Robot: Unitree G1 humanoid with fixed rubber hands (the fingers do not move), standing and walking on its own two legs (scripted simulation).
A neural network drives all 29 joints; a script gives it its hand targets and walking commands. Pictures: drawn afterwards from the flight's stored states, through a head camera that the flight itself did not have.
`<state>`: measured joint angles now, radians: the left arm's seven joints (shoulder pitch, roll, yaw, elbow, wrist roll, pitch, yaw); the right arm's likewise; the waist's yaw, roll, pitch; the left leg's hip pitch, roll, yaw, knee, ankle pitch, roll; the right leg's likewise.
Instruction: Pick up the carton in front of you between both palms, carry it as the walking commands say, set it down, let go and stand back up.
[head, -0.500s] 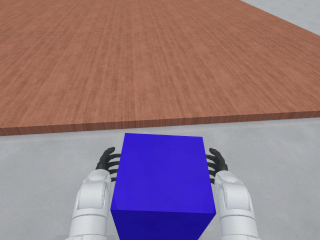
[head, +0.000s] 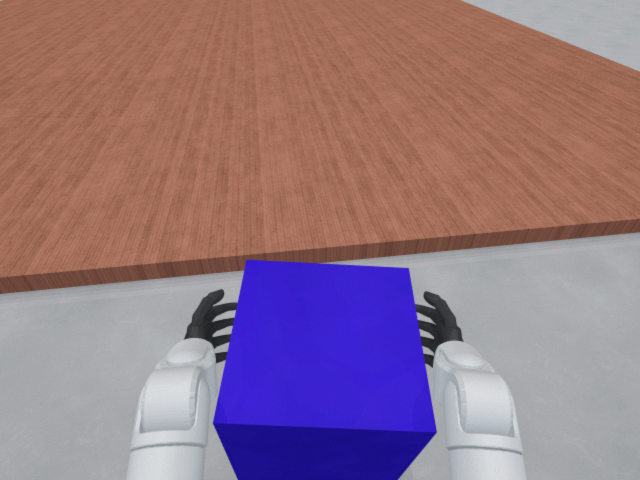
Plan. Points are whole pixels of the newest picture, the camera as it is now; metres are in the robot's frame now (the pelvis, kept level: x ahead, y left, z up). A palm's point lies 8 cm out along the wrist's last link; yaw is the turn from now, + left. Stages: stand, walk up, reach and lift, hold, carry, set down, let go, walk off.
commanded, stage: carry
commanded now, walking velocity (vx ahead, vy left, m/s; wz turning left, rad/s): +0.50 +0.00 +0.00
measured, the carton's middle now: (321, 380) +0.28 +0.01 +0.00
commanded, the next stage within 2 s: none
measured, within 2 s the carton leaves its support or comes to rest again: neither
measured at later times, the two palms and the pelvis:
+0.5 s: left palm (232, 225) +0.50 +0.15 +0.10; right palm (419, 231) +0.48 -0.15 +0.10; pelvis +0.22 +0.01 +0.01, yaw -1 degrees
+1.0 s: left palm (272, 141) +0.81 +0.12 +0.09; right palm (405, 143) +0.82 -0.18 +0.09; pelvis +0.55 -0.03 +0.01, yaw +1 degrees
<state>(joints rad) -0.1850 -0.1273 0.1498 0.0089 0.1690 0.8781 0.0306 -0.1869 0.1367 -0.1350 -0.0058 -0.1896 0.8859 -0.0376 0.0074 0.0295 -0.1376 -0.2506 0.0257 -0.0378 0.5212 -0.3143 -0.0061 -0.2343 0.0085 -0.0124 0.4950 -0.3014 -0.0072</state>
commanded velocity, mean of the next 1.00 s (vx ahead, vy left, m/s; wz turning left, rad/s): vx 0.50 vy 0.00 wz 0.00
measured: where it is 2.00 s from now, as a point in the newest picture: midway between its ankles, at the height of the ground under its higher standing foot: (325, 282)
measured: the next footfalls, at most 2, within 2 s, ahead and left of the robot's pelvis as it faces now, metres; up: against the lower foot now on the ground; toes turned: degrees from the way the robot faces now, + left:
left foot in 0.24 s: +0.18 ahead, +0.11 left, +0.00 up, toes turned +11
right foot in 0.64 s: +0.49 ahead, -0.12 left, +0.00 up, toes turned -13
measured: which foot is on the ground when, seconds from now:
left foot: down 0.00-0.00, up 0.02-0.22, down 0.24-0.66, up 0.68-1.00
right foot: down 0.00-0.26, up 0.28-0.62, down 0.64-1.00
